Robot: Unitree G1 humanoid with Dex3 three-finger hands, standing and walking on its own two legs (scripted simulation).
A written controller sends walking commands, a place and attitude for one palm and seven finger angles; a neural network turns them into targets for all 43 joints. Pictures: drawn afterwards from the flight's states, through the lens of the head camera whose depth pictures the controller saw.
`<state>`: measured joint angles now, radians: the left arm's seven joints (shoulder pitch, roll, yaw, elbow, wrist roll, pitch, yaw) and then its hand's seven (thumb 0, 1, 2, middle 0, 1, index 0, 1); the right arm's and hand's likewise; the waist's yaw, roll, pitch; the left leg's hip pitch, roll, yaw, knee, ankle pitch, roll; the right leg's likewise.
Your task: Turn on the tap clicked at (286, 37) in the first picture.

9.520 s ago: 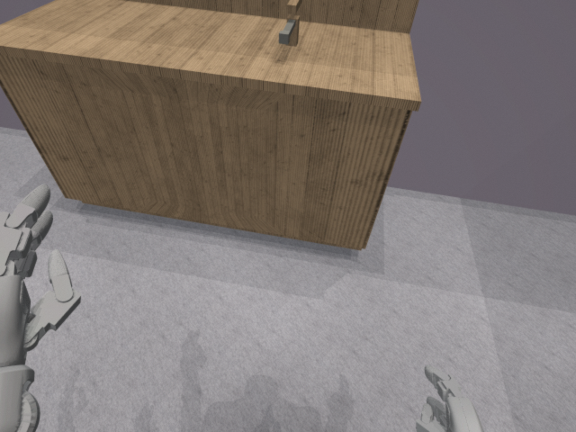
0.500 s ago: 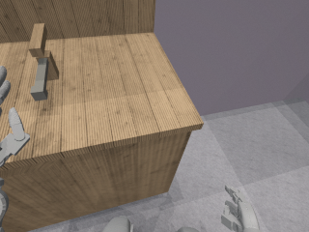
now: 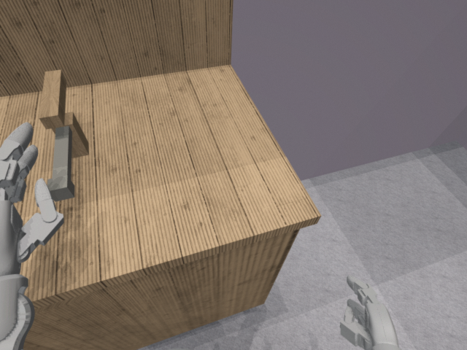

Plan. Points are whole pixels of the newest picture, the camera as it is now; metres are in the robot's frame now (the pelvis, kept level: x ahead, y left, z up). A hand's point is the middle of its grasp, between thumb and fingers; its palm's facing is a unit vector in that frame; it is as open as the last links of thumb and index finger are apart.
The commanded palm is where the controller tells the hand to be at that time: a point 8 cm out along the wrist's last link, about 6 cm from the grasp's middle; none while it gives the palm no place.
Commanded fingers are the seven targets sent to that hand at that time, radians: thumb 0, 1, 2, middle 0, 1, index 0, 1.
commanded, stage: come to a stop and stand still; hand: left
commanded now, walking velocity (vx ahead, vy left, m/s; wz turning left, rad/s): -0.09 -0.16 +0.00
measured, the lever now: (61, 188) +0.31 +0.30 +0.10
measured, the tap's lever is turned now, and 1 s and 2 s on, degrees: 0 0 0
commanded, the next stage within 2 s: look again from close up in 1.88 s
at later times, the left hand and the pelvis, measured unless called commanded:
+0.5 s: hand (48, 276) +0.17 +0.23 +0.14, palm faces +0.30 -0.91 -0.28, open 7.4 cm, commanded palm +0.11 +0.30 +0.19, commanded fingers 0.00 0.90 0.90 -0.20 -0.30 -0.20 -0.30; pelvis -0.05 +0.01 +0.01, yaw +1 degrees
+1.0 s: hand out of the picture +0.12 +0.35 +0.16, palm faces +0.44 -0.83 -0.35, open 7.4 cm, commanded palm +0.06 +0.36 +0.19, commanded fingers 0.00 0.90 0.90 -0.20 -0.30 -0.20 -0.30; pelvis -0.09 +0.08 +0.01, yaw +3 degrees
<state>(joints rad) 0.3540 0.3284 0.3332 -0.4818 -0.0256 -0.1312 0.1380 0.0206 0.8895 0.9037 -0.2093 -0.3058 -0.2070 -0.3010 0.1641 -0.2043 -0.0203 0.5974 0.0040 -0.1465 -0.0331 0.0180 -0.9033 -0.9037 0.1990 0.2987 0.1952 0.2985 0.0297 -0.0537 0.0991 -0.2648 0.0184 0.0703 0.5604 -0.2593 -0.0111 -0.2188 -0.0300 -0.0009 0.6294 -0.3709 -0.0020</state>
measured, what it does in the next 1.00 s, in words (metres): shifts its weight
